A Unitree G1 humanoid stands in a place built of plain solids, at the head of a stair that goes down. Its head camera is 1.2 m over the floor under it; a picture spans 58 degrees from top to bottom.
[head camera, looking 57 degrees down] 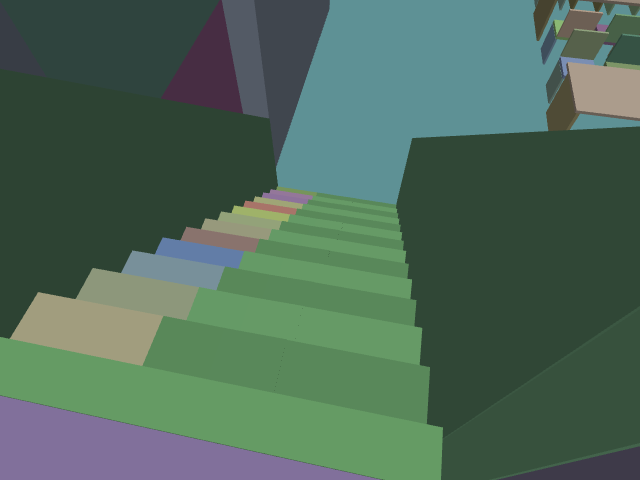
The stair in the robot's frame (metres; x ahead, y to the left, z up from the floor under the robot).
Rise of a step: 0.21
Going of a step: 0.22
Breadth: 1.40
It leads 11 degrees to the right of straight ahead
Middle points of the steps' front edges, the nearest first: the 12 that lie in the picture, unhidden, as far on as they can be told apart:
0.34 0.37 0.00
0.56 0.33 -0.21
0.77 0.28 -0.42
0.99 0.24 -0.63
1.21 0.20 -0.83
1.42 0.16 -1.04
1.64 0.11 -1.25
1.86 0.07 -1.46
2.08 0.03 -1.67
2.29 -0.01 -1.88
2.51 -0.06 -2.09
2.73 -0.10 -2.30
